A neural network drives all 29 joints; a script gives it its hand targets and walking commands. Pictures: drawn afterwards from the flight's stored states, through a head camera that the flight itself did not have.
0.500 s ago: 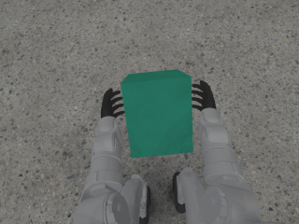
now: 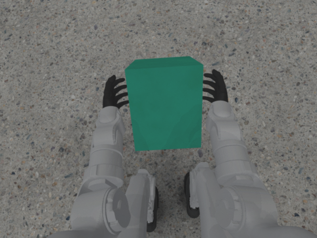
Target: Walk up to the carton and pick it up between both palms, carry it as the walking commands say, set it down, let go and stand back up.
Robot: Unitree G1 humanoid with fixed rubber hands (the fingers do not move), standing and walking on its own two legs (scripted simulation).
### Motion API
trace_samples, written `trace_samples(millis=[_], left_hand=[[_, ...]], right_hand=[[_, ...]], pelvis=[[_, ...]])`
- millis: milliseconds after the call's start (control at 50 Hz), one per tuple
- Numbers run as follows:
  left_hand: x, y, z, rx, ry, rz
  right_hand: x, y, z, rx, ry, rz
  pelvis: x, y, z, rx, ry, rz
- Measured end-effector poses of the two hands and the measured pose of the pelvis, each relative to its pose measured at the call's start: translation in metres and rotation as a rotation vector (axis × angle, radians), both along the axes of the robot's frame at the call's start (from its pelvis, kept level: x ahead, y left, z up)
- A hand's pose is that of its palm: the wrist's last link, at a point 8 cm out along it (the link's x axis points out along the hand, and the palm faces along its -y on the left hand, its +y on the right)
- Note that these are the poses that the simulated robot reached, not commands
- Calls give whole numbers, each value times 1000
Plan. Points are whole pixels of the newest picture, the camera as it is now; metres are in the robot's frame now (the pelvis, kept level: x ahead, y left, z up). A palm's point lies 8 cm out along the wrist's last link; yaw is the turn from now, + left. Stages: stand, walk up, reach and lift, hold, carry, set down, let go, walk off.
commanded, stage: set down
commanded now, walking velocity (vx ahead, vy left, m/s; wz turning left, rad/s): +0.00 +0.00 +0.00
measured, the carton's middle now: (164, 99) +0.48 +0.01 -0.18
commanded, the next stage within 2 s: none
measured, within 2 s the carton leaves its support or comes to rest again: neither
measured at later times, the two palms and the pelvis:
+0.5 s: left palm (121, 107) +0.45 +0.14 -0.14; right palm (211, 102) +0.45 -0.13 -0.15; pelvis -0.02 +0.01 -0.07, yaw +1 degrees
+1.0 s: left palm (128, 106) +0.48 +0.14 -0.23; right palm (206, 101) +0.49 -0.13 -0.24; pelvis -0.03 +0.01 -0.13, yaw +2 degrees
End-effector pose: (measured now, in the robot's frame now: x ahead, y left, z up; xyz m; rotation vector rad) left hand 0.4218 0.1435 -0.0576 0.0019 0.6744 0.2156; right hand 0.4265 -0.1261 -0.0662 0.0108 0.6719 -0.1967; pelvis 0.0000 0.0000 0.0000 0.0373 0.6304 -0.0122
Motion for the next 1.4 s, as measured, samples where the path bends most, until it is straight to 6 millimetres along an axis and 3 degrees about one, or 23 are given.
trace_samples(millis=[660, 1400], left_hand=[[37, 1, -114, 5, 22, -14], [83, 2, -247, 1, 43, -68]], right_hand=[[38, 1, -110, -22, 23, 13], [86, -4, -243, -28, 50, 56]], pelvis=[[-24, 14, -93, -2, 88, 21], [-25, 7, -175, -1, 117, 37]])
